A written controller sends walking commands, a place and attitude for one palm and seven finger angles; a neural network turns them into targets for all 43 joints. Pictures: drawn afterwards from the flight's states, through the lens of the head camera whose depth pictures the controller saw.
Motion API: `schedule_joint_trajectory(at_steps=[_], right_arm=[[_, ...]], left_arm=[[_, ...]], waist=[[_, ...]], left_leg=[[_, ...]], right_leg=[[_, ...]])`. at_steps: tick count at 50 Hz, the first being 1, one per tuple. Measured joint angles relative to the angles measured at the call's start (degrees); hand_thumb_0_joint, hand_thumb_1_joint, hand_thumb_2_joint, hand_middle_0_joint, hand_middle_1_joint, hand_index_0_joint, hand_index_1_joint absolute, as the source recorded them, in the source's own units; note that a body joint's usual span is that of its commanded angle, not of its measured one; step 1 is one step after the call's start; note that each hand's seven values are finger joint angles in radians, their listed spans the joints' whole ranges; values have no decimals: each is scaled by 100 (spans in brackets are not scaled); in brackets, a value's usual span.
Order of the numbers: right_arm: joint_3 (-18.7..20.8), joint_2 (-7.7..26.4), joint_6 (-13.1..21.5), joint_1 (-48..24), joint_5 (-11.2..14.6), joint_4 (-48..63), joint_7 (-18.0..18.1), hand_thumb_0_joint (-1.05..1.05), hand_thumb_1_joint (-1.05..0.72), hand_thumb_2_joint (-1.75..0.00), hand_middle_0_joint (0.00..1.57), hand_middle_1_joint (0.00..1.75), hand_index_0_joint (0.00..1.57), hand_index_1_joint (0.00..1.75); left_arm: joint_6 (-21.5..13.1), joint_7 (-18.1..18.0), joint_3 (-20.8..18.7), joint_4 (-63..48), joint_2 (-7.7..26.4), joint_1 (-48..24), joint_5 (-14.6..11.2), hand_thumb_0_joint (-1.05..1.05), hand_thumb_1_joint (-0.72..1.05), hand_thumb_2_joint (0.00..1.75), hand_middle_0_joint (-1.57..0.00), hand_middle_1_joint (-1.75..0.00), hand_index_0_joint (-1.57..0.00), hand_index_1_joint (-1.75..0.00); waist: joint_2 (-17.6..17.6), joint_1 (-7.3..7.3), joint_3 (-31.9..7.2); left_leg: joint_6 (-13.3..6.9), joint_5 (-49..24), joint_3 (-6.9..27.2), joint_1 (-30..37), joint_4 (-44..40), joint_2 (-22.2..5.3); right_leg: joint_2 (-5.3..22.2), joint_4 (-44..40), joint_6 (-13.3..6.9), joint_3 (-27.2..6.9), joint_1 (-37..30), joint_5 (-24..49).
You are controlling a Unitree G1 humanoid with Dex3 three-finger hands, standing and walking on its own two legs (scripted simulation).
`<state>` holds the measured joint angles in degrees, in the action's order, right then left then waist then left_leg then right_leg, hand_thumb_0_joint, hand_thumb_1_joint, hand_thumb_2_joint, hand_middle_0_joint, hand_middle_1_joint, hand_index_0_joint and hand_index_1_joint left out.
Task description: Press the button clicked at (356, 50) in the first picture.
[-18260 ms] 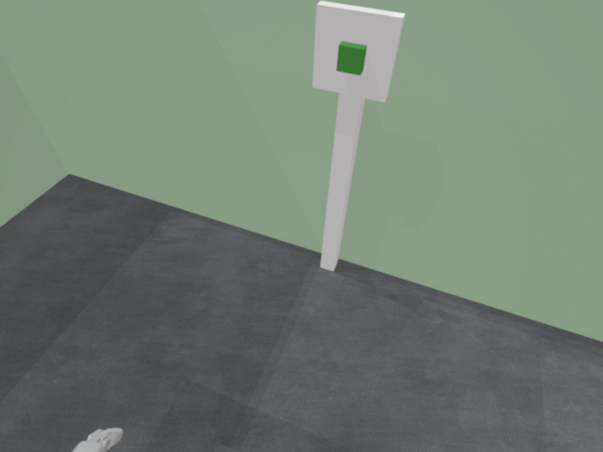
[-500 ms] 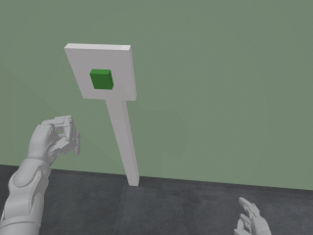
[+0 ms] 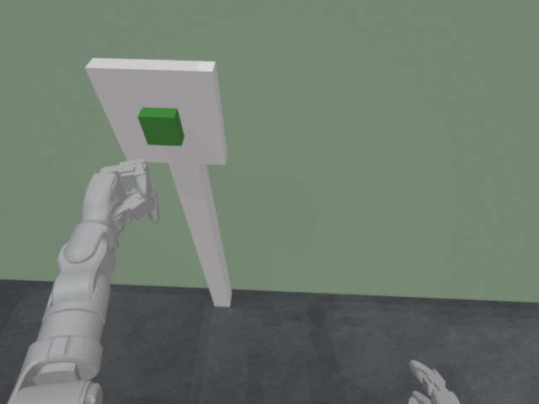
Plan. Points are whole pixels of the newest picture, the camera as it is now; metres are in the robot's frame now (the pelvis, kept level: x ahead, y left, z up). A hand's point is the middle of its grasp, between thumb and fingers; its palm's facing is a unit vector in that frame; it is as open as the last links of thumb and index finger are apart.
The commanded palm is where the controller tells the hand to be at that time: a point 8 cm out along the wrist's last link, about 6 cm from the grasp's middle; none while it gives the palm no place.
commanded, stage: aim a knuckle at the button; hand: left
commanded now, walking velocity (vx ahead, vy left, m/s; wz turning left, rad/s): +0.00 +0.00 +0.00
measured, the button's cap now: (162, 125) +0.52 +0.19 +0.13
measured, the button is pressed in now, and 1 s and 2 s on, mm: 0 0 2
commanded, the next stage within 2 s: press the button with the knuckle in 1.30 s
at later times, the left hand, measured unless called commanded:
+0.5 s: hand (167, 174) +0.43 +0.17 +0.11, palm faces -0.01 -1.00 +0.00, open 3.1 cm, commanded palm +0.40 +0.23 +0.10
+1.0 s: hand (175, 180) +0.43 +0.16 +0.10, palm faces +0.00 -1.00 +0.01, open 3.1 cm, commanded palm +0.40 +0.22 +0.10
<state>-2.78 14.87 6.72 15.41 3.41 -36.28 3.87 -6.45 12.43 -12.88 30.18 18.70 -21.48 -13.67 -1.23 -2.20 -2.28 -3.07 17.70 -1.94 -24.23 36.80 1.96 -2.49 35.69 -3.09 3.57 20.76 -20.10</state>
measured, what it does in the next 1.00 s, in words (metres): stands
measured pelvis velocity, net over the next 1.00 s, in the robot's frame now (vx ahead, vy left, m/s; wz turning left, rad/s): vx -0.02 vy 0.01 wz -0.01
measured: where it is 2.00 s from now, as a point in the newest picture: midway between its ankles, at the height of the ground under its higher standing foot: outside the picture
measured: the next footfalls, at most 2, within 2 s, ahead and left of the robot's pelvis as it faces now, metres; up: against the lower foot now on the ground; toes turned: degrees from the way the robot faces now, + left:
none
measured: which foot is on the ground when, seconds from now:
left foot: down 0.00-1.00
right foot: down 0.00-1.00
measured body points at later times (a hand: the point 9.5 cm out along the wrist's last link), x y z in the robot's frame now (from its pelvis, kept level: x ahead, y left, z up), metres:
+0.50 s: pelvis +0.00 +0.02 +0.00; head +0.04 +0.02 +0.44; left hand +0.42 +0.23 +0.11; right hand +0.06 -0.24 -0.12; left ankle +0.01 +0.08 -0.72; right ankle -0.02 -0.08 -0.72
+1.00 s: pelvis -0.02 +0.01 -0.01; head +0.03 +0.01 +0.44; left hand +0.42 +0.22 +0.10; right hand +0.07 -0.25 -0.12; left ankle +0.01 +0.08 -0.72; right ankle -0.02 -0.08 -0.72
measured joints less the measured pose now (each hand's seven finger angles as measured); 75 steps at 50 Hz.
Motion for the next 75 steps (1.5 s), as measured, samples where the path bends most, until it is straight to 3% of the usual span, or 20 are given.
schedule_joint_trajectory(at_steps=[12, 18, 23, 31, 38, 45, 48, 55, 61, 67, 75], right_arm=[[78, 10, -328, 279, -67, -101, -153, 1, -90, -90, 20, 30, 20, 30], [117, 8, -439, 351, -124, -134, -205, 1, -90, -90, 20, 30, 20, 30], [165, 24, -534, 533, -135, -137, -277, 1, -90, -90, 20, 30, 20, 30], [131, 4, -649, 570, -87, -15, -265, 1, -90, -90, 20, 30, 20, 30], [127, 19, -552, 375, -91, -54, -224, 1, -90, -90, 20, 30, 20, 30], [54, 36, -503, 202, -46, -26, -176, 1, -90, -90, 20, 30, 20, 30], [54, 46, -462, 221, -71, 12, -188, 1, -90, -90, 20, 30, 20, 30], [50, 40, -535, 410, -93, 7, -224, 1, -90, -90, 20, 30, 20, 30], [94, 59, -625, 573, -56, 27, -206, 1, -90, -90, 20, 30, 20, 30], [147, 78, -636, 588, -35, -4, -208, 1, -90, -90, 20, 30, 20, 30], [120, 36, -610, 289, -38, 96, -183, 1, -90, -90, 20, 30, 20, 30]], left_arm=[[-359, -311, 155, 932, -174, -795, 226, 2, 90, 90, -130, -150, -130, -150], [-581, -471, 30, 1431, -119, -1251, 346, 2, 90, 90, -130, -150, -130, -150], [-772, -421, -59, 1379, -130, -1121, 326, 2, 90, 90, -130, -150, -130, -150], [-628, -404, -40, 1461, -128, -916, 290, 1, 90, 90, -130, -150, -130, -150], [-954, -488, 91, 1218, -214, -899, 306, 2, 90, 90, -130, -151, -130, -150], [-747, -425, 156, 2167, -53, -1658, 319, 1, 90, 90, -130, -151, -130, -150], [-812, -427, 98, 2284, -68, -1753, 322, 2, 90, 90, -130, -151, -130, -150], [-1068, -424, -160, 2115, -29, -1525, 386, 2, 90, 90, -130, -150, -130, -150], [-905, -299, -215, 1924, 114, -1297, 307, 2, 90, 90, -130, -150, -130, -150], [-865, -194, -77, 1426, -50, -909, 144, 2, 90, 90, -130, -151, -130, -150], [-722, -317, -35, 1328, -89, -897, 254, 2, 90, 90, -130, -151, -130, -150]], waist=[[35, -118, -86], [57, -211, -58], [2, -214, -196], [14, -198, -180], [11, -130, -108], [30, -191, -98], [39, -212, -86], [60, -259, -147], [11, -251, -157], [-40, -152, -210], [28, -155, -151]], left_leg=[[-92, 84, -61, -221, 131, 51], [-112, 84, -108, -421, 212, 43], [-124, 112, -178, -412, 206, 16], [-118, 104, -152, -386, 250, -9], [-100, 76, -84, -410, 328, -3], [-78, 15, -14, -576, 378, 14], [-67, 9, -34, -657, 395, 5], [-39, 96, -112, -635, 418, -55], [-19, 136, -102, -563, 381, -85], [-20, 150, -86, -453, 305, -75], [-19, 143, -46, -424, 309, -54]], right_leg=[[58, 124, 94, -54, 223, -65], [58, 214, 113, -94, 439, -52], [33, 205, 129, -169, 454, -48], [8, 216, 109, -141, 408, -30], [15, 283, 90, -65, 405, -24], [33, 359, 60, 15, 560, -7], [28, 403, 49, -3, 660, -8], [-30, 442, 24, -90, 680, -65], [-67, 352, 4, -92, 589, -73], [-64, 253, 10, -86, 463, -79], [-46, 256, 8, -45, 419, -89]])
